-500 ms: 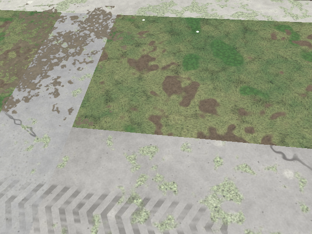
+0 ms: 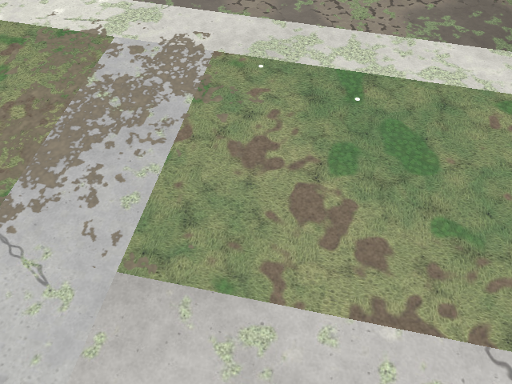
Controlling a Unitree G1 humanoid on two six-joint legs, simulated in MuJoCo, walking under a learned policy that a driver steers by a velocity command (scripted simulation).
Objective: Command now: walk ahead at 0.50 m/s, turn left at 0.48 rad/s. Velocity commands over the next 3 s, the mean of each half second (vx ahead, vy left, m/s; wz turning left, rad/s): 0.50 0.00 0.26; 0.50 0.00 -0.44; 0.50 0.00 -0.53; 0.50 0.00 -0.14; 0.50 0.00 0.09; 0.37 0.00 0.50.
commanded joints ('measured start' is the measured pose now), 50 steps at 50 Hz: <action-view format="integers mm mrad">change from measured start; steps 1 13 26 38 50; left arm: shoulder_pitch -70 248 202 193 -71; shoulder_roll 47 182 168 113 26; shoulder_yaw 8 75 61 48 19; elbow -70 14 68 31 -90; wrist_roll -3 -23 -45 -46 -40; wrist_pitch -12 -28 16 34 54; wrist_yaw -2 -19 -3 7 -51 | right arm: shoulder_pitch -22 171 -280 -86 -67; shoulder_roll -184 -104 -65 -88 -178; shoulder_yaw -52 -15 5 -29 -68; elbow -69 -71 -176 -102 -3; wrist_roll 10 27 -6 -20 -1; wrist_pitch -7 4 -42 -32 -37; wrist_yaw -22 -30 7 -4 -20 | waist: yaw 6 111 109 8 -8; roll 92 -215 -73 134 74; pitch -28 -295 -32 -36 38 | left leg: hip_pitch -81 -563 -254 206 133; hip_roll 202 73 121 413 377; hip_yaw -174 -102 51 -279 178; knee -112 887 268 -93 -188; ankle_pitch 177 -411 116 -127 231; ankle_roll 137 -67 -131 92 62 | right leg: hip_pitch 95 947 407 -141 -7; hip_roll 46 -322 -81 -6 -25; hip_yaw -32 710 189 28 -77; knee -196 -558 -650 315 -157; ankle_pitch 201 -349 180 -173 207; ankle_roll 26 -315 -261 -53 -63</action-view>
